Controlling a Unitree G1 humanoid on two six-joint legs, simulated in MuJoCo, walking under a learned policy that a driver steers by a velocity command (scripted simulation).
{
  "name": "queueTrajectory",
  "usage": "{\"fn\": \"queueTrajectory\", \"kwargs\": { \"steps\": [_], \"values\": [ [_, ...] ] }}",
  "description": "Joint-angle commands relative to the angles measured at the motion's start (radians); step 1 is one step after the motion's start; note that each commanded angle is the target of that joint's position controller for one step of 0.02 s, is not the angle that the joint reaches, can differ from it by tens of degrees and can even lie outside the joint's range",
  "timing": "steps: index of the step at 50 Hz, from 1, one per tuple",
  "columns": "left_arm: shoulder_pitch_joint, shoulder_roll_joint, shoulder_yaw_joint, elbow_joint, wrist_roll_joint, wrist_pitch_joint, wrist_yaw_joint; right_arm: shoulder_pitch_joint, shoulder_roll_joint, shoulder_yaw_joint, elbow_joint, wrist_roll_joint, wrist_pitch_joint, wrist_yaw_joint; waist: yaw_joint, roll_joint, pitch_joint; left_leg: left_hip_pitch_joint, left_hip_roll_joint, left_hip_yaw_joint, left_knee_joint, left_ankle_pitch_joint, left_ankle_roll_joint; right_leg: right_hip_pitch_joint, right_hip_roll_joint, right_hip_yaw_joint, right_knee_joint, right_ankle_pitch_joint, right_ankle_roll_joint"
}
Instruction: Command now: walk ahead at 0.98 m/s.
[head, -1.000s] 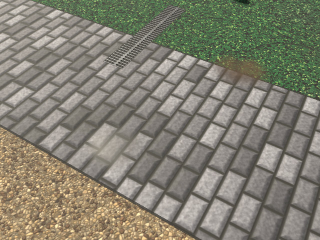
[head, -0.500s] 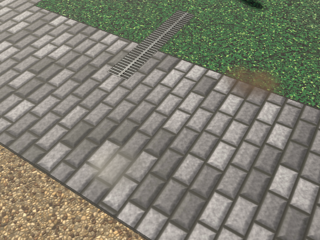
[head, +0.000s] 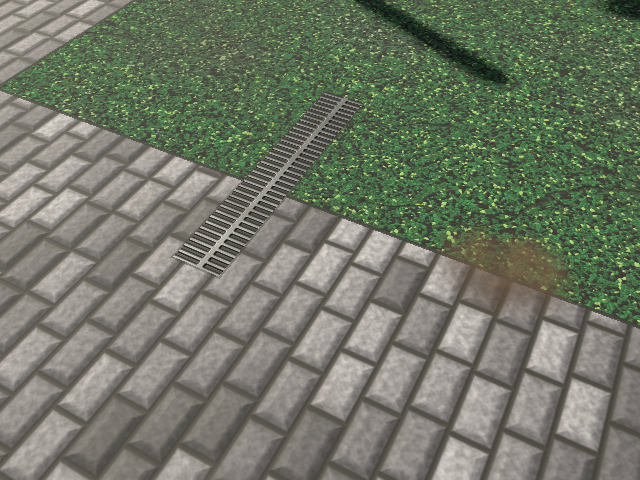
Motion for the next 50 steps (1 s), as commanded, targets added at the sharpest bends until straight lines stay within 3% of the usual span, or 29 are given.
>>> {"fn": "queueTrajectory", "kwargs": {
  "steps": [1,4,7,9,10,11,12,13,14,15,16,18,21,25,27,29,31,32,33,34,35,36,37,38,39,41,44,46,50],
  "values": [
    [-0.120,0.054,0.000,-0.080,-0.006,-0.010,-0.010,-0.066,-0.087,-0.008,-0.077,0.019,-0.041,0.005,0.032,0.001,0.182,-0.233,0.211,-0.165,-0.333,0.176,0.079,0.065,-0.008,-0.062,-0.260,0.213,0.013],
    [-0.214,0.036,-0.012,-0.097,-0.021,-0.018,-0.021,0.015,-0.114,-0.007,-0.044,0.032,-0.052,-0.005,-0.006,0.019,0.173,-0.107,0.239,-0.111,-0.380,0.494,0.044,0.183,0.043,-0.128,-0.467,0.359,-0.018],
    [-0.242,0.065,-0.007,-0.100,-0.016,-0.020,-0.007,0.046,-0.151,-0.004,-0.017,0.013,-0.041,-0.020,-0.009,0.079,0.119,0.156,0.266,-0.070,-0.260,0.975,0.014,0.209,0.123,-0.174,-0.576,0.275,-0.050],
    [-0.136,0.115,0.014,-0.074,-0.012,-0.020,0.010,0.038,-0.201,-0.012,-0.002,-0.014,-0.018,-0.042,0.060,0.149,0.015,0.273,0.305,-0.070,-0.046,1.298,0.000,0.327,0.196,-0.175,-0.586,0.104,-0.070],
    [0.034,0.156,0.032,-0.025,-0.015,-0.019,0.023,0.015,-0.223,-0.018,0.000,-0.030,-0.002,-0.052,0.142,0.170,-0.074,0.268,0.323,-0.071,0.156,1.350,0.001,0.487,0.212,-0.148,-0.586,0.027,-0.090],
    [0.253,0.189,0.053,0.048,-0.014,-0.017,0.039,-0.039,-0.235,-0.024,-0.009,-0.036,0.011,-0.057,0.248,0.156,-0.165,0.183,0.309,-0.050,0.427,1.247,0.004,0.703,0.190,-0.126,-0.630,-0.006,-0.112],
    [0.434,0.262,0.080,0.085,0.005,-0.011,0.060,-0.059,-0.174,-0.013,-0.035,-0.038,0.009,-0.051,0.295,0.081,-0.277,-0.055,0.246,-0.047,0.793,0.876,0.021,0.961,0.008,0.062,-0.547,-0.277,-0.146],
    [0.383,0.313,0.097,0.081,0.024,-0.012,0.052,0.072,-0.007,0.023,-0.076,0.030,-0.015,-0.017,0.127,-0.295,-0.408,-0.521,0.034,-0.121,1.211,-0.126,-0.037,1.267,-0.281,0.705,-0.708,-0.506,-0.299],
    [0.320,0.251,0.102,0.078,0.004,-0.010,0.032,-0.024,-0.117,0.010,-0.086,0.030,-0.026,-0.027,0.168,-0.117,-0.350,-0.677,0.083,-0.199,1.240,-0.085,0.003,1.220,-0.241,0.783,-0.833,-0.538,-0.300],
    [0.256,0.194,0.089,0.090,-0.002,-0.022,0.029,-0.165,-0.128,0.008,-0.121,0.027,-0.031,-0.029,0.151,-0.024,-0.170,-0.715,0.144,-0.194,1.173,0.007,0.012,1.057,-0.208,0.590,-0.856,-0.415,-0.263],
    [0.238,0.133,0.078,0.114,0.002,-0.031,0.026,-0.199,-0.109,0.016,-0.133,0.017,-0.032,-0.025,0.110,0.073,-0.068,-0.671,0.178,-0.188,1.091,0.029,0.014,0.880,-0.177,0.479,-0.890,-0.296,-0.233],
    [0.229,0.070,0.054,0.151,0.002,-0.046,0.035,-0.206,-0.064,0.027,-0.149,-0.021,0.000,-0.001,0.025,0.063,0.010,-0.575,0.219,-0.200,0.994,0.029,-0.004,0.655,-0.093,0.328,-0.939,-0.251,-0.169],
    [0.261,0.093,0.053,0.184,-0.027,-0.071,0.033,-0.289,-0.036,0.041,-0.193,-0.039,0.030,0.024,-0.006,0.012,0.108,-0.645,0.271,-0.152,0.868,0.065,-0.042,0.543,-0.051,0.210,-1.043,-0.200,-0.157],
    [0.293,0.116,0.053,0.186,-0.043,-0.090,0.018,-0.503,-0.043,0.061,-0.273,-0.024,0.019,0.038,0.027,0.032,0.163,-0.548,0.259,-0.042,0.464,0.376,-0.055,0.464,0.044,0.022,-1.111,0.114,-0.124],
    [0.347,0.141,0.055,0.205,-0.057,-0.100,0.022,-0.584,-0.042,0.068,-0.295,-0.013,0.012,0.045,0.057,0.019,0.183,-0.430,0.232,-0.007,0.330,0.505,-0.039,0.480,0.007,0.025,-1.172,0.269,-0.118],
    [0.380,0.169,0.057,0.221,-0.051,-0.092,0.028,-0.623,-0.068,0.062,-0.310,-0.012,0.011,0.036,0.070,0.009,0.172,-0.430,0.198,0.000,0.239,0.512,-0.028,0.645,-0.011,0.028,-1.143,0.431,-0.113],
    [0.382,0.221,0.063,0.224,-0.037,-0.079,0.037,-0.576,-0.116,0.044,-0.304,-0.024,0.007,0.018,0.037,-0.025,0.079,-0.350,0.129,0.006,0.206,0.379,-0.012,0.806,-0.034,0.036,-0.976,0.800,-0.094],
    [0.383,0.250,0.069,0.228,-0.025,-0.068,0.045,-0.471,-0.152,0.028,-0.279,-0.025,0.005,0.004,-0.017,-0.057,-0.003,-0.236,0.099,-0.012,0.209,0.283,-0.002,0.845,-0.045,0.047,-0.816,0.930,-0.083],
    [0.357,0.273,0.074,0.227,-0.015,-0.053,0.053,-0.277,-0.184,0.010,-0.221,-0.023,0.002,-0.012,-0.110,-0.071,-0.103,-0.037,0.089,-0.027,0.201,0.199,0.003,0.801,-0.034,0.047,-0.581,0.905,-0.073],
    [0.328,0.247,0.071,0.213,-0.008,-0.050,0.055,-0.085,-0.235,-0.013,-0.169,-0.032,0.001,-0.031,-0.193,-0.062,-0.196,0.209,0.184,-0.103,0.234,0.118,0.006,0.623,0.006,0.045,-0.304,0.679,-0.069],
    [0.384,0.092,0.042,0.170,-0.019,-0.056,0.049,0.026,-0.331,-0.041,-0.158,-0.069,-0.001,-0.046,-0.149,0.159,-0.350,0.441,0.477,-0.444,0.213,-0.187,0.024,0.369,0.105,0.012,0.095,0.056,-0.069],
    [0.484,0.052,0.033,0.147,-0.086,-0.058,0.043,-0.016,-0.332,-0.049,-0.159,-0.068,0.005,-0.028,-0.064,0.363,-0.492,0.555,0.633,-0.926,-0.019,-0.349,0.110,0.138,0.192,0.072,0.342,-0.345,-0.060],
    [0.328,0.139,0.050,0.135,-0.068,-0.048,0.056,-0.126,-0.234,-0.041,-0.173,-0.051,0.005,-0.019,-0.064,0.185,-0.304,0.414,0.554,-0.786,-0.059,-0.404,0.068,0.040,0.107,0.075,0.346,-0.225,-0.077],
    [0.234,0.140,0.051,0.120,-0.057,-0.043,0.049,-0.186,-0.156,-0.025,-0.167,-0.042,-0.004,-0.016,-0.058,0.088,-0.151,0.247,0.520,-0.598,-0.066,-0.258,0.048,0.029,0.068,0.063,0.283,-0.142,-0.072],
    [0.207,0.117,0.049,0.117,-0.048,-0.033,0.040,-0.207,-0.131,-0.022,-0.152,-0.046,-0.009,-0.015,-0.031,0.041,-0.084,0.133,0.487,-0.482,-0.091,-0.111,0.030,0.061,0.039,0.059,0.246,-0.125,-0.067],
    [0.210,0.064,0.045,0.099,-0.019,0.004,0.018,-0.182,-0.077,-0.006,-0.106,-0.031,-0.019,-0.018,0.026,0.087,-0.018,-0.017,0.450,-0.301,-0.130,0.010,0.003,0.111,0.000,0.052,0.216,-0.128,-0.051],
    [0.095,0.030,0.037,0.028,-0.012,0.042,-0.005,-0.176,-0.063,-0.004,-0.070,0.001,-0.040,-0.011,0.056,0.101,0.063,-0.072,0.419,-0.095,-0.196,0.145,-0.034,0.022,-0.034,0.017,0.164,-0.069,-0.033],
    [0.010,0.026,0.027,-0.017,-0.014,0.045,-0.018,-0.193,-0.057,-0.001,-0.064,-0.006,-0.050,-0.009,0.071,0.105,0.109,-0.125,0.357,0.052,-0.223,0.275,-0.055,0.029,-0.020,-0.032,0.051,0.061,-0.035],
    [-0.130,0.055,0.019,-0.072,-0.017,0.039,-0.041,-0.157,-0.121,-0.010,-0.052,-0.005,-0.055,-0.025,0.065,0.056,0.169,-0.074,0.327,0.202,-0.260,0.540,-0.079,0.119,0.035,-0.155,-0.285,0.215,-0.079]
  ]
}}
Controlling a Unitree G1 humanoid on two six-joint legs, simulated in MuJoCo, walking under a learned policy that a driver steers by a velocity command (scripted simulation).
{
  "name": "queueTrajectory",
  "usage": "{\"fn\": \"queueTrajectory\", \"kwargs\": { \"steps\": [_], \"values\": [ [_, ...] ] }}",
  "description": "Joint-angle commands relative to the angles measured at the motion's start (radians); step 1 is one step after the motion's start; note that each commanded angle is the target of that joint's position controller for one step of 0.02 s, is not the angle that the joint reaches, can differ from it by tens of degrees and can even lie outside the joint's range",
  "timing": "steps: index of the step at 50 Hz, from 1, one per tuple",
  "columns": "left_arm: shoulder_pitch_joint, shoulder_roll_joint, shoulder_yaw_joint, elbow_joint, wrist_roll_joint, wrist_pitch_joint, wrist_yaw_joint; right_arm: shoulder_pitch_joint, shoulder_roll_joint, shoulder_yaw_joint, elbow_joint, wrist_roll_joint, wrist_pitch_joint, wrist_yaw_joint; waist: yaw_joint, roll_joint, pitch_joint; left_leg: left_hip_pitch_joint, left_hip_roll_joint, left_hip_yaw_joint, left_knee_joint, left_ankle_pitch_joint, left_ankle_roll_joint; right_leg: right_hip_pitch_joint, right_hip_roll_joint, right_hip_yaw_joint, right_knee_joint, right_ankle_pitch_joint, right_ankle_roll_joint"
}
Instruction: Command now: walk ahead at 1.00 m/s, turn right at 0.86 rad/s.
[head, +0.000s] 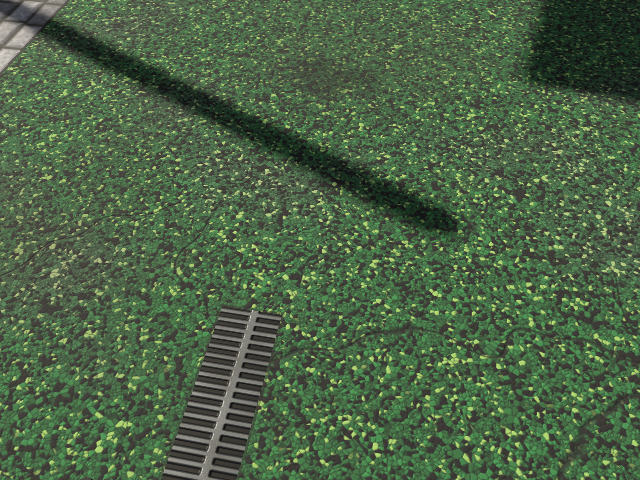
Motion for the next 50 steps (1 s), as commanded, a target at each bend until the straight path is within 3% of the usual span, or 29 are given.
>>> {"fn": "queueTrajectory", "kwargs": {
  "steps": [1,4,6,7,8,9,10,11,12,14,18,21,25,27,28,29,30,31,32,33,34,35,37,40,43,46,48,49,50],
  "values": [
    [-0.064,-0.005,-0.020,-0.071,0.003,-0.008,-0.021,-0.124,-0.104,-0.006,-0.089,0.004,-0.026,-0.013,0.081,0.058,0.137,-0.203,0.222,0.032,-0.138,0.768,0.049,0.196,0.047,-0.082,-0.199,0.108,-0.040],
    [0.060,0.056,0.000,-0.033,-0.006,-0.015,-0.010,-0.093,-0.190,-0.025,-0.106,0.000,0.014,-0.041,0.157,0.123,0.021,-0.042,0.255,0.042,0.131,1.348,0.031,0.369,0.164,-0.149,-0.242,-0.011,-0.079],
    [0.410,0.132,0.043,0.061,-0.007,-0.015,0.015,-0.174,-0.234,-0.043,-0.144,-0.013,0.054,-0.045,0.321,0.139,-0.148,-0.127,0.294,-0.006,0.601,1.373,0.063,0.727,0.208,-0.089,-0.258,-0.158,-0.129],
    [0.513,0.173,0.074,0.107,-0.013,-0.011,0.039,-0.189,-0.221,-0.047,-0.148,-0.020,0.064,-0.033,0.342,0.066,-0.172,-0.291,0.215,-0.018,0.958,0.927,0.053,0.910,0.199,0.004,-0.326,-0.248,-0.157],
    [0.400,0.241,0.090,0.106,-0.021,-0.002,0.054,-0.193,-0.053,-0.006,-0.196,-0.035,0.053,-0.016,0.197,-0.199,-0.053,-0.643,0.034,-0.065,1.332,-0.095,0.024,0.952,0.048,0.286,-0.335,-0.113,-0.198],
    [0.368,0.312,0.101,0.064,0.013,0.008,0.051,-0.146,-0.051,0.006,-0.312,0.003,0.028,-0.012,0.127,-0.235,-0.265,-0.928,-0.020,-0.280,1.475,-0.150,0.010,1.200,-0.129,0.803,-0.582,-0.317,-0.380],
    [0.369,0.239,0.093,0.053,0.018,0.005,0.063,-0.201,-0.088,0.012,-0.297,-0.002,0.003,-0.014,0.147,-0.029,-0.203,-0.997,0.049,-0.337,1.408,-0.048,0.029,1.134,-0.182,0.870,-0.753,-0.465,-0.321],
    [0.337,0.171,0.077,0.071,0.015,-0.006,0.071,-0.197,-0.104,0.010,-0.269,0.006,0.000,-0.015,0.102,0.090,-0.077,-0.956,0.097,-0.328,1.313,0.031,0.040,0.961,-0.174,0.770,-0.775,-0.457,-0.265],
    [0.291,0.130,0.063,0.078,0.015,-0.022,0.071,-0.207,-0.083,0.015,-0.250,-0.005,0.010,-0.016,0.053,0.161,-0.019,-0.875,0.136,-0.327,1.254,0.052,0.046,0.797,-0.135,0.650,-0.772,-0.378,-0.212],
    [0.262,0.071,0.036,0.084,0.006,-0.070,0.076,-0.171,-0.047,0.027,-0.221,-0.018,0.058,0.002,-0.003,0.163,0.009,-0.722,0.190,-0.357,1.156,0.073,0.037,0.570,-0.089,0.488,-0.799,-0.244,-0.164],
    [0.326,0.096,0.039,0.125,0.004,-0.118,0.057,-0.320,-0.023,0.031,-0.258,0.017,0.092,0.031,0.040,0.063,0.104,-0.801,0.169,-0.338,0.860,0.245,0.059,0.553,0.004,0.176,-0.886,0.020,-0.033],
    [0.365,0.050,0.019,0.139,-0.012,-0.132,0.050,-0.423,-0.009,0.037,-0.273,0.023,0.075,0.042,0.082,0.045,0.106,-0.754,0.106,-0.219,0.614,0.466,0.107,0.637,0.073,-0.019,-0.892,0.351,0.065],
    [0.398,0.083,0.007,0.157,-0.008,-0.140,0.082,-0.462,-0.027,0.038,-0.271,0.019,0.062,0.055,0.080,-0.025,0.051,-0.654,0.006,-0.103,0.401,0.593,0.161,0.853,0.012,-0.098,-0.862,0.835,0.125],
    [0.364,0.134,0.017,0.146,0.004,-0.119,0.117,-0.355,-0.080,0.022,-0.234,0.011,0.071,0.053,0.003,-0.083,-0.023,-0.556,-0.068,-0.075,0.382,0.494,0.174,0.960,-0.033,-0.126,-0.701,1.126,0.150],
    [0.328,0.160,0.026,0.135,0.015,-0.100,0.130,-0.220,-0.119,0.005,-0.197,0.011,0.078,0.048,-0.074,-0.100,-0.081,-0.434,-0.108,-0.069,0.397,0.414,0.185,0.959,-0.050,-0.129,-0.524,1.229,0.154],
    [0.260,0.185,0.035,0.111,0.025,-0.081,0.136,-0.014,-0.163,-0.019,-0.136,0.012,0.084,0.042,-0.178,-0.105,-0.153,-0.251,-0.119,-0.101,0.410,0.337,0.216,0.889,-0.063,-0.118,-0.266,1.247,0.150],
    [0.140,0.220,0.051,0.082,0.023,-0.066,0.135,0.221,-0.200,-0.049,-0.080,0.014,0.090,0.028,-0.329,-0.059,-0.188,-0.050,-0.050,-0.219,0.331,0.280,0.297,0.713,-0.019,-0.122,0.181,1.009,0.139],
    [0.030,0.090,0.022,0.042,0.035,-0.088,0.107,0.210,-0.200,-0.063,-0.047,0.041,0.109,0.016,-0.282,0.224,-0.112,0.105,0.021,-0.354,0.364,0.318,0.314,0.327,0.202,-0.081,0.610,-0.219,0.128],
    [0.189,-0.006,-0.013,-0.065,-0.011,-0.111,0.088,0.047,-0.281,-0.070,-0.096,0.001,0.110,0.014,-0.050,0.354,-0.239,0.322,0.222,-0.923,0.241,0.188,0.552,-0.077,0.229,0.124,0.846,-0.524,0.177],
    [0.168,0.030,-0.032,-0.075,0.006,-0.135,0.081,0.000,-0.225,-0.070,-0.139,-0.002,0.108,0.008,-0.083,0.133,-0.253,0.291,0.298,-1.115,0.043,-0.085,0.556,-0.141,0.164,0.233,0.761,-0.454,0.145],
    [0.130,0.066,-0.030,-0.072,0.013,-0.147,0.070,-0.026,-0.139,-0.052,-0.134,-0.006,0.105,-0.001,-0.032,-0.063,-0.101,0.076,0.272,-1.050,-0.036,-0.166,0.479,-0.098,0.105,0.228,0.599,-0.358,0.121],
    [0.109,0.060,-0.031,-0.083,0.028,-0.140,0.067,-0.058,-0.113,-0.044,-0.124,-0.004,0.098,-0.002,0.027,-0.120,-0.013,-0.109,0.224,-0.962,-0.055,-0.107,0.426,-0.025,0.067,0.208,0.474,-0.347,0.125],
    [0.116,0.041,-0.047,-0.088,0.067,-0.087,0.059,-0.089,-0.123,-0.035,-0.135,0.007,0.068,-0.010,0.084,-0.112,0.057,-0.343,0.129,-0.823,-0.075,-0.023,0.384,0.082,0.024,0.184,0.352,-0.359,0.154],
    [-0.016,0.041,-0.062,-0.158,0.052,-0.059,0.049,-0.089,-0.159,-0.045,-0.157,0.016,0.038,-0.001,0.061,-0.026,0.105,-0.554,0.039,-0.694,-0.132,0.138,0.363,0.205,-0.007,0.108,0.041,-0.232,0.193],
    [-0.154,0.011,-0.077,-0.205,0.021,-0.063,0.042,-0.033,-0.163,-0.058,-0.157,0.029,0.039,0.009,-0.030,0.040,0.084,-0.496,-0.014,-0.640,-0.096,0.353,0.286,0.293,0.033,0.071,-0.252,0.019,0.193],
    [-0.202,0.027,-0.074,-0.235,0.009,-0.070,0.048,0.003,-0.187,-0.073,-0.165,0.028,0.046,0.011,-0.078,0.094,0.027,-0.304,0.018,-0.674,-0.009,0.542,0.254,0.302,0.078,0.080,-0.395,0.067,0.174],
    [-0.161,0.055,-0.062,-0.231,0.009,-0.079,0.057,-0.026,-0.200,-0.080,-0.181,0.024,0.049,0.001,-0.050,0.103,-0.013,-0.247,0.028,-0.696,0.081,0.635,0.216,0.417,0.108,0.101,-0.496,0.024,0.162],
    [-0.077,0.099,-0.043,-0.207,0.007,-0.083,0.066,-0.046,-0.223,-0.084,-0.189,0.020,0.046,0.000,-0.008,0.099,-0.076,-0.222,0.029,-0.697,0.190,0.760,0.194,0.529,0.131,0.106,-0.502,-0.046,0.148],
    [0.081,0.143,-0.021,-0.169,0.004,-0.090,0.078,-0.087,-0.257,-0.091,-0.199,0.017,0.042,0.005,0.087,0.085,-0.172,-0.240,0.007,-0.674,0.376,0.814,0.174,0.705,0.130,0.106,-0.506,-0.115,0.131]
  ]
}}
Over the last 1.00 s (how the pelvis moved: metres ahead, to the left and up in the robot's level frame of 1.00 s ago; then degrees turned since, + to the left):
0.96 -0.01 -0.01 -17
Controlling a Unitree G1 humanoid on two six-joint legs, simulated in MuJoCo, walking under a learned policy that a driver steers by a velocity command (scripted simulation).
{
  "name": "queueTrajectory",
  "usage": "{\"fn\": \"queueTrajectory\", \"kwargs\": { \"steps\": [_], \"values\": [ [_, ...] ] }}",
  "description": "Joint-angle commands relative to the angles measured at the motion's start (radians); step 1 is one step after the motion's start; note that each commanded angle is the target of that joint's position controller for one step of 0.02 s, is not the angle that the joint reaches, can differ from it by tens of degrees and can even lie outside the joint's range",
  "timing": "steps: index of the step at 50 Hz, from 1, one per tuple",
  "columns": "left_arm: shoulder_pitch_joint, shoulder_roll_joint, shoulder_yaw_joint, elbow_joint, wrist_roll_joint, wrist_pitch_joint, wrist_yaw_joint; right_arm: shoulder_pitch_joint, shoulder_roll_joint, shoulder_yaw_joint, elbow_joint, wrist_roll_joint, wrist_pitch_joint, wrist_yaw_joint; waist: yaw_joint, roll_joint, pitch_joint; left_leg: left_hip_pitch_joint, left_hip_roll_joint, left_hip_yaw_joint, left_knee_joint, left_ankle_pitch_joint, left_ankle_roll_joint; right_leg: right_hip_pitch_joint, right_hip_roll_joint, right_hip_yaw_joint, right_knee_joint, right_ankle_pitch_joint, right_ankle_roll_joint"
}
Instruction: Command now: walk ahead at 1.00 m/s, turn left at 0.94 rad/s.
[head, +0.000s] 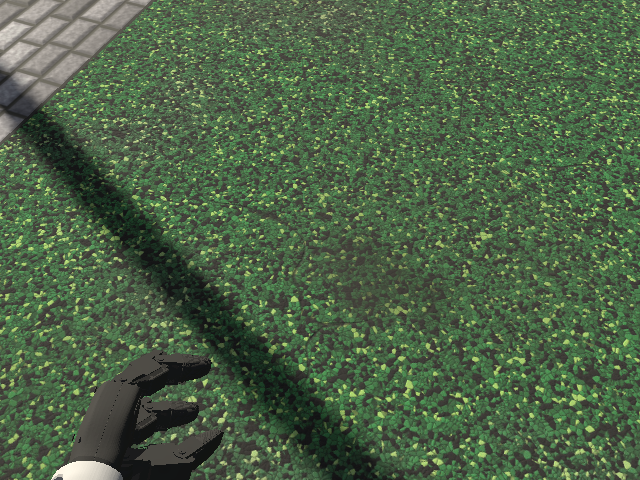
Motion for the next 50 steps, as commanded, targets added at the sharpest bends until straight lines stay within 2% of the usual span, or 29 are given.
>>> {"fn": "queueTrajectory", "kwargs": {
  "steps": [1,2,3,4,6,9,11,13,15,17,20,22,23,24,25,26,27,29,32,36,41,43,44,45,46,47,48,49,50],
  "values": [
    [0.437,0.247,0.110,0.047,0.002,-0.023,0.042,-0.137,-0.198,-0.045,-0.088,-0.007,-0.026,0.001,0.326,0.044,-0.274,-0.340,0.098,-0.065,0.503,0.785,0.003,0.761,-0.016,0.007,0.039,-0.192,-0.050],
    [0.619,0.321,0.138,0.072,0.042,-0.024,0.060,-0.138,-0.042,-0.004,-0.131,0.007,-0.038,-0.003,0.357,-0.157,-0.415,-0.572,0.026,0.043,0.841,0.195,0.002,1.018,-0.300,0.322,-0.009,-0.578,-0.092],
    [0.514,0.374,0.157,0.072,0.041,-0.011,0.047,-0.041,-0.005,0.026,-0.194,0.040,-0.029,0.000,0.230,-0.456,-0.506,-0.794,0.011,0.140,1.039,-0.065,-0.016,1.072,-0.465,0.850,-0.218,-0.762,-0.187],
    [0.396,0.241,0.142,0.043,0.033,-0.001,0.041,-0.127,-0.083,0.020,-0.154,0.007,-0.003,-0.012,0.239,-0.226,-0.313,-0.887,0.106,0.170,1.075,0.055,-0.008,0.921,-0.392,0.737,-0.239,-0.871,-0.180],
    [0.365,0.136,0.118,0.077,0.027,0.005,0.034,-0.246,-0.094,0.013,-0.162,-0.025,0.017,0.012,0.236,-0.017,-0.109,-0.860,0.170,0.210,0.988,0.150,-0.027,0.685,-0.291,0.380,-0.233,-0.478,-0.142],
    [0.448,0.093,0.107,0.174,0.003,-0.021,0.022,-0.306,-0.018,0.037,-0.228,-0.040,0.055,0.047,0.189,-0.095,-0.019,-0.885,0.235,0.214,0.965,0.153,-0.039,0.567,-0.250,0.155,-0.269,-0.221,-0.117],
    [0.457,0.077,0.103,0.205,-0.009,-0.037,0.009,-0.361,0.002,0.052,-0.269,-0.045,0.063,0.058,0.168,-0.073,0.004,-0.899,0.233,0.214,0.927,0.204,-0.040,0.519,-0.217,0.039,-0.315,-0.094,-0.108],
    [0.423,0.117,0.110,0.210,-0.003,-0.053,0.005,-0.403,-0.012,0.062,-0.312,-0.045,0.060,0.065,0.131,-0.093,0.048,-0.890,0.232,0.202,0.808,0.298,-0.044,0.459,-0.218,-0.044,-0.363,0.025,-0.120],
    [0.421,0.113,0.108,0.228,-0.002,-0.053,-0.001,-0.448,-0.031,0.066,-0.299,-0.038,0.057,0.071,0.145,-0.032,0.072,-0.787,0.170,0.287,0.634,0.406,-0.037,0.420,-0.116,-0.199,-0.430,0.074,-0.096],
    [0.477,0.162,0.113,0.255,-0.006,-0.056,-0.002,-0.534,-0.011,0.086,-0.334,-0.040,0.045,0.083,0.157,-0.036,0.144,-0.678,0.171,0.363,0.441,0.445,-0.008,0.393,-0.172,-0.232,-0.491,0.248,-0.109],
    [0.563,0.244,0.124,0.292,-0.003,-0.036,0.015,-0.534,-0.041,0.082,-0.312,-0.050,0.033,0.071,0.142,-0.078,0.075,-0.549,0.059,0.452,0.332,0.340,0.040,0.606,-0.193,-0.288,-0.337,0.864,-0.115],
    [0.549,0.305,0.132,0.301,-0.006,-0.008,0.033,-0.242,-0.098,0.052,-0.226,-0.057,0.026,0.045,-0.016,-0.139,-0.108,-0.207,0.017,0.402,0.277,0.226,0.079,0.599,-0.225,-0.279,0.075,1.068,-0.117],
    [0.522,0.293,0.127,0.291,-0.014,-0.001,0.035,-0.056,-0.147,0.027,-0.169,-0.066,0.024,0.024,-0.113,-0.117,-0.191,0.065,0.076,0.312,0.200,0.232,0.099,0.430,-0.192,-0.276,0.380,0.877,-0.113],
    [0.603,0.123,0.095,0.252,-0.015,0.001,0.011,-0.050,-0.244,0.003,-0.152,-0.082,0.024,-0.001,0.009,0.133,-0.311,0.354,0.383,-0.040,0.198,0.023,0.113,0.100,-0.043,-0.228,0.790,-0.234,-0.099],
    [0.616,0.144,0.099,0.210,-0.053,-0.007,0.014,-0.027,-0.278,-0.011,-0.179,-0.063,0.023,-0.007,0.016,0.176,-0.496,0.447,0.572,-0.503,0.033,0.000,0.164,-0.083,0.070,-0.025,1.053,-0.456,-0.108],
    [0.467,0.195,0.114,0.183,-0.049,-0.010,0.021,-0.063,-0.225,-0.010,-0.153,-0.053,0.018,-0.013,0.010,0.027,-0.321,0.312,0.506,-0.349,-0.012,0.070,0.132,-0.176,0.013,0.022,1.037,-0.324,-0.121],
    [0.441,0.151,0.102,0.180,-0.047,-0.013,0.015,-0.103,-0.173,0.004,-0.125,-0.048,0.003,-0.013,0.062,0.016,-0.136,0.120,0.478,-0.213,-0.045,0.182,0.122,-0.181,-0.022,-0.006,0.959,-0.273,-0.117],
    [0.477,0.110,0.098,0.227,-0.026,0.019,-0.002,-0.184,-0.076,0.027,-0.106,-0.047,-0.021,-0.011,0.156,-0.026,-0.014,-0.134,0.381,0.001,-0.126,0.265,0.050,-0.064,-0.079,0.006,0.835,-0.236,-0.109],
    [0.472,0.067,0.100,0.238,-0.012,0.067,-0.026,-0.162,-0.028,0.039,-0.069,-0.016,-0.054,-0.004,0.198,0.049,0.044,-0.227,0.368,0.150,-0.227,0.313,0.020,-0.066,-0.108,0.000,0.765,-0.208,-0.091],
    [0.274,0.046,0.095,0.180,-0.030,0.069,-0.042,-0.148,-0.009,0.046,-0.040,-0.020,-0.071,0.000,0.178,0.038,0.109,-0.216,0.248,0.439,-0.275,0.659,-0.074,-0.143,-0.058,-0.102,0.591,0.014,-0.102],
    [0.148,0.062,0.080,0.123,-0.018,0.054,-0.071,-0.091,-0.082,0.045,-0.017,-0.010,-0.078,-0.036,0.183,0.039,0.093,-0.088,0.286,0.562,-0.219,1.244,-0.132,0.044,0.050,-0.281,0.237,0.190,-0.171],
    [0.271,0.099,0.090,0.153,-0.017,0.061,-0.069,-0.105,-0.160,0.029,-0.039,-0.016,-0.061,-0.063,0.254,0.110,0.012,-0.012,0.331,0.566,0.006,1.639,-0.160,0.172,0.124,-0.304,0.229,0.072,-0.198],
    [0.424,0.149,0.110,0.191,-0.012,0.065,-0.061,-0.145,-0.186,0.019,-0.050,-0.029,-0.040,-0.073,0.342,0.126,-0.054,-0.027,0.358,0.546,0.199,1.704,-0.159,0.329,0.153,-0.292,0.232,0.000,-0.221],
    [0.663,0.206,0.141,0.263,-0.008,0.066,-0.044,-0.216,-0.195,0.013,-0.070,-0.040,-0.020,-0.074,0.457,0.116,-0.143,-0.124,0.363,0.518,0.493,1.621,-0.147,0.562,0.152,-0.223,0.219,-0.044,-0.263],
    [0.778,0.251,0.172,0.304,-0.027,0.066,-0.021,-0.270,-0.176,0.010,-0.079,-0.039,-0.005,-0.056,0.507,0.008,-0.160,-0.278,0.235,0.532,0.941,0.988,-0.137,0.720,0.110,-0.119,0.115,-0.073,-0.319],
    [0.674,0.324,0.195,0.299,-0.038,0.082,-0.006,-0.273,-0.008,0.056,-0.137,-0.058,-0.028,-0.035,0.352,-0.289,-0.091,-0.717,0.050,0.458,1.355,-0.052,-0.158,0.866,-0.010,0.140,0.195,0.123,-0.380],
    [0.598,0.389,0.207,0.246,-0.020,0.087,-0.004,-0.198,-0.015,0.074,-0.234,-0.029,-0.052,-0.028,0.275,-0.251,-0.304,-0.937,0.063,0.235,1.451,-0.070,-0.161,1.024,-0.165,0.591,-0.042,-0.189,-0.560],
    [0.551,0.311,0.198,0.215,-0.018,0.087,0.004,-0.263,-0.058,0.081,-0.241,-0.044,-0.075,-0.023,0.279,-0.053,-0.213,-0.980,0.121,0.185,1.338,0.013,-0.135,0.910,-0.202,0.725,-0.241,-0.449,-0.517],
    [0.500,0.235,0.178,0.223,-0.017,0.085,0.010,-0.275,-0.079,0.077,-0.232,-0.039,-0.082,-0.020,0.208,0.075,-0.025,-0.943,0.168,0.196,1.199,0.082,-0.135,0.684,-0.188,0.652,-0.290,-0.366,-0.457]
  ]
}}
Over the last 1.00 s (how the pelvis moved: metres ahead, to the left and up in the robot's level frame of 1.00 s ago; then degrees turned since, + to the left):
0.94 -0.08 -0.01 18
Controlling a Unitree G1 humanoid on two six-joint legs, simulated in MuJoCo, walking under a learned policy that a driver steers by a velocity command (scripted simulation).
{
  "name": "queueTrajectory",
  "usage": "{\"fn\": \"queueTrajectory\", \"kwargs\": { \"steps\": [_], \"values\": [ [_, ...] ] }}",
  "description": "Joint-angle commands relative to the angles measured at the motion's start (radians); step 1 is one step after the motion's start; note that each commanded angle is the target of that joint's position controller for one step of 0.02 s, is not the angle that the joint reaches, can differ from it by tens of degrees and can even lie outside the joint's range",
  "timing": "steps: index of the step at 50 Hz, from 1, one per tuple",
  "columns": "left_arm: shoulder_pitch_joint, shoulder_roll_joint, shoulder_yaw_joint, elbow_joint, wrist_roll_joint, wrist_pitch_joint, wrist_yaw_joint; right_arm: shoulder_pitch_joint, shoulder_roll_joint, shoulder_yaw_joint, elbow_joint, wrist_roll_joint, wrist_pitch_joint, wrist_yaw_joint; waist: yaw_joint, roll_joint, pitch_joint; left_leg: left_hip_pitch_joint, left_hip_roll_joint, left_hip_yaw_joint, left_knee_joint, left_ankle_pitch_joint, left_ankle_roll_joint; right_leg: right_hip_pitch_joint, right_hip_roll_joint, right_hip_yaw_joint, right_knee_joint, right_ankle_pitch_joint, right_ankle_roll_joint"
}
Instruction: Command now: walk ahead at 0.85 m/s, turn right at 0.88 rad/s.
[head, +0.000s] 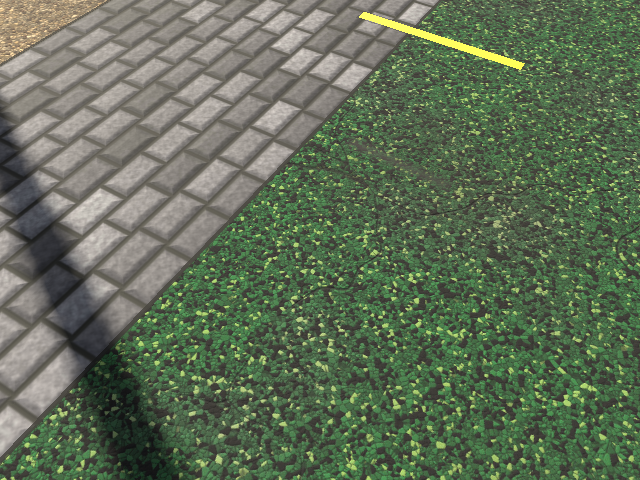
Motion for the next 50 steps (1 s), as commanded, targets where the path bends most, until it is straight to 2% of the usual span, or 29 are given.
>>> {"fn": "queueTrajectory", "kwargs": {
  "steps": [1,3,6,8,11,13,14,15,16,17,18,19,20,22,24,27,32,34,35,36,37,38,39,40,42,44,48,49,50],
  "values": [
    [0.125,0.143,0.045,-0.012,-0.001,-0.005,0.027,-0.076,-0.149,-0.014,-0.180,-0.014,-0.046,0.006,-0.047,0.133,0.015,-0.583,0.070,-0.125,0.017,0.014,-0.006,0.389,-0.357,0.746,-0.488,0.103,-0.191],
    [0.078,0.137,0.035,-0.032,-0.006,-0.035,0.026,-0.045,-0.141,-0.009,-0.174,-0.027,0.012,0.001,-0.109,0.164,0.059,-0.406,0.112,-0.093,-0.149,-0.016,-0.053,0.134,-0.282,0.545,-0.469,0.533,-0.154],
    [0.063,0.169,0.047,-0.039,-0.011,-0.054,0.019,-0.134,-0.102,0.004,-0.229,-0.010,0.036,0.004,-0.095,0.090,0.011,-0.242,0.071,-0.014,-0.481,0.149,-0.065,0.033,-0.130,0.358,-0.403,0.889,-0.076],
    [0.088,0.160,0.054,-0.034,-0.021,-0.037,0.020,-0.173,-0.079,0.014,-0.244,0.009,0.038,0.005,-0.049,0.004,-0.071,-0.168,0.012,0.012,-0.668,0.337,-0.041,0.096,-0.063,0.312,-0.328,0.883,0.010],
    [0.133,0.150,0.064,-0.037,-0.017,-0.003,0.025,-0.224,-0.093,0.014,-0.258,0.018,0.035,-0.003,0.016,-0.043,-0.111,-0.112,-0.058,0.001,-0.854,0.423,-0.029,0.191,-0.042,0.377,-0.226,0.736,0.090],
    [0.085,0.159,0.070,-0.071,-0.006,0.002,0.034,-0.138,-0.145,-0.003,-0.235,0.012,0.019,-0.017,-0.027,-0.057,-0.138,-0.011,-0.075,-0.055,-0.971,0.438,-0.018,0.227,-0.050,0.461,-0.076,0.639,0.127],
    [0.038,0.163,0.071,-0.091,-0.009,-0.002,0.036,-0.018,-0.168,-0.013,-0.197,0.009,0.005,-0.026,-0.097,-0.045,-0.169,0.095,-0.048,-0.070,-1.057,0.536,-0.004,0.228,-0.031,0.447,0.077,0.592,0.154],
    [0.051,0.095,0.054,-0.124,-0.021,-0.011,0.035,0.112,-0.222,-0.026,-0.173,0.001,-0.011,-0.033,-0.130,0.035,-0.262,0.300,0.154,-0.209,-1.027,0.767,0.042,0.132,0.000,0.386,0.337,0.235,0.184],
    [0.188,0.009,0.035,-0.144,-0.031,-0.004,0.052,0.135,-0.260,-0.029,-0.200,-0.011,-0.001,-0.026,-0.055,0.204,-0.379,0.478,0.505,-0.494,-0.901,1.333,0.129,-0.050,0.091,0.248,0.613,-0.542,0.190],
    [0.307,0.068,0.038,-0.137,-0.003,0.004,0.053,0.099,-0.239,-0.041,-0.213,0.003,0.017,-0.019,0.000,0.238,-0.509,0.496,0.564,-0.652,-0.901,1.295,0.228,-0.091,0.000,0.249,0.738,-0.460,0.198],
    [0.258,0.100,0.041,-0.127,0.012,0.021,0.047,-0.024,-0.211,-0.049,-0.243,0.014,0.026,-0.036,0.002,0.216,-0.470,0.386,0.538,-0.650,-0.985,0.848,0.287,-0.142,-0.052,0.209,0.797,-0.315,0.208],
    [0.132,0.127,0.048,-0.143,0.032,0.037,0.036,-0.092,-0.123,-0.022,-0.262,0.016,0.041,-0.044,-0.018,0.123,-0.336,0.225,0.424,-0.500,-1.054,0.571,0.247,-0.145,-0.096,0.182,0.725,-0.222,0.220],
    [0.057,0.136,0.055,-0.164,0.029,0.052,0.018,-0.106,-0.096,-0.010,-0.252,0.010,0.054,-0.049,-0.026,0.115,-0.242,0.124,0.347,-0.367,-1.093,0.489,0.210,-0.128,-0.110,0.176,0.682,-0.194,0.237],
    [0.037,0.104,0.044,-0.188,0.013,0.085,-0.001,-0.087,-0.138,-0.027,-0.221,0.005,0.061,-0.044,-0.016,0.148,-0.149,-0.012,0.301,-0.208,-1.132,0.560,0.197,-0.073,-0.136,0.156,0.614,-0.171,0.251],
    [0.025,0.067,0.031,-0.208,0.007,0.095,-0.001,-0.058,-0.152,-0.040,-0.199,0.001,0.057,-0.030,-0.007,0.149,-0.152,-0.021,0.299,-0.128,-1.133,0.620,0.200,-0.056,-0.142,0.134,0.534,-0.155,0.245],
    [-0.033,0.060,0.023,-0.247,0.011,0.103,-0.011,-0.059,-0.169,-0.053,-0.197,-0.004,0.061,-0.021,-0.006,0.166,-0.158,-0.039,0.339,-0.057,-1.153,0.514,0.205,-0.029,-0.185,0.117,0.406,-0.115,0.230],
    [-0.123,0.067,0.021,-0.294,-0.007,0.109,-0.032,-0.077,-0.214,-0.080,-0.211,-0.012,0.087,-0.008,-0.028,0.210,-0.126,-0.117,0.352,0.078,-1.148,0.187,0.134,0.147,-0.183,0.023,0.129,-0.126,0.201],
    [-0.132,0.069,0.025,-0.303,-0.011,0.100,-0.036,-0.050,-0.232,-0.092,-0.205,-0.002,0.103,0.001,-0.037,0.187,-0.118,-0.095,0.371,0.108,-1.088,0.120,0.098,0.198,-0.164,-0.005,0.003,-0.138,0.184],
    [-0.099,0.067,0.028,-0.288,-0.008,0.092,-0.035,-0.030,-0.229,-0.094,-0.199,0.003,0.113,0.004,-0.028,0.144,-0.116,-0.133,0.353,0.132,-1.020,0.100,0.061,0.277,-0.140,-0.001,-0.101,-0.121,0.168],
    [-0.023,0.083,0.035,-0.259,0.000,0.079,-0.024,0.016,-0.213,-0.096,-0.182,0.004,0.125,0.011,-0.005,0.026,-0.110,-0.209,0.309,0.173,-0.873,0.061,0.003,0.373,-0.161,0.107,-0.247,-0.072,0.146],
    [0.001,0.181,0.047,-0.267,0.005,0.065,-0.003,0.063,-0.128,-0.079,-0.201,0.006,0.139,0.025,-0.030,-0.299,-0.072,-0.422,0.177,0.258,-0.544,-0.266,-0.076,0.414,-0.443,0.508,-0.395,0.115,0.082],
    [0.015,0.281,0.079,-0.299,0.010,0.061,0.013,-0.049,-0.149,-0.075,-0.268,0.002,0.157,0.006,0.035,-0.282,-0.068,-0.507,0.079,0.082,-0.405,-0.285,-0.093,0.290,-0.561,0.653,-0.410,0.372,-0.066],
    [0.013,0.221,0.066,-0.276,0.019,0.062,0.021,-0.100,-0.163,-0.078,-0.263,0.016,0.163,0.000,0.032,-0.172,-0.070,-0.476,0.101,0.007,-0.343,-0.192,-0.083,0.282,-0.502,0.525,-0.393,0.398,-0.069],
    [-0.063,0.181,0.047,-0.275,0.019,0.061,0.027,-0.076,-0.143,-0.073,-0.247,0.032,0.158,-0.001,-0.020,-0.179,-0.049,-0.436,0.097,-0.012,-0.359,-0.097,-0.069,0.232,-0.435,0.427,-0.393,0.391,-0.038],
    [-0.161,0.123,0.029,-0.285,0.009,0.056,0.033,-0.003,-0.169,-0.086,-0.184,0.017,0.147,-0.002,-0.067,-0.159,-0.079,-0.359,0.074,0.013,-0.354,0.017,-0.055,0.237,-0.337,0.312,-0.370,0.440,-0.002],
    [-0.137,0.082,0.012,-0.270,0.003,0.048,0.031,0.015,-0.168,-0.087,-0.159,0.016,0.150,0.007,-0.062,-0.108,-0.125,-0.314,0.059,0.008,-0.357,0.012,-0.046,0.273,-0.339,0.302,-0.358,0.517,-0.009],
    [-0.122,0.001,-0.022,-0.233,0.015,0.028,0.036,0.009,-0.071,-0.047,-0.130,0.031,0.159,0.025,-0.041,-0.097,-0.130,-0.170,0.068,-0.004,-0.659,0.013,-0.011,0.301,-0.350,0.261,-0.376,0.369,0.019],
    [-0.104,-0.003,-0.027,-0.217,0.022,0.024,0.038,-0.002,-0.067,-0.043,-0.126,0.030,0.160,0.028,-0.023,-0.119,-0.120,-0.116,0.055,0.001,-0.724,0.003,-0.002,0.285,-0.357,0.253,-0.378,0.327,0.021],
    [-0.086,0.032,-0.017,-0.203,0.026,0.025,0.041,-0.015,-0.092,-0.051,-0.133,0.033,0.161,0.029,-0.012,-0.136,-0.102,-0.100,0.033,0.012,-0.747,-0.014,0.007,0.279,-0.369,0.260,-0.363,0.321,0.014]
  ]
}}
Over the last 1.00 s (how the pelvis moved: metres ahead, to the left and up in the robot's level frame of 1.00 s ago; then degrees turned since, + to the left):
0.89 0.13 -0.02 -2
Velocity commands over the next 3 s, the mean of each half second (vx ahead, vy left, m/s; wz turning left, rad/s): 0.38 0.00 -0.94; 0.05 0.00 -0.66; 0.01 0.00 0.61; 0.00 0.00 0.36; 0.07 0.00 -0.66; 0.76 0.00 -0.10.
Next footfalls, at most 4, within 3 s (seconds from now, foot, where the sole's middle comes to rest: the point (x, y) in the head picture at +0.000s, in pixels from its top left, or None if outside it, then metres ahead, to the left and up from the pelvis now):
0.30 left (286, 478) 0.48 0.10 -0.74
0.72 right None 0.29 -0.06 -0.74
1.10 left None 0.41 0.09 -0.74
1.46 right None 0.30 -0.08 -0.74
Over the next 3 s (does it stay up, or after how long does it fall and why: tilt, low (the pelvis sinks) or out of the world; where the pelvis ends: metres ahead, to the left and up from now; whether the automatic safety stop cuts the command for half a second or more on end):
stays up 0.51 -0.13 0.03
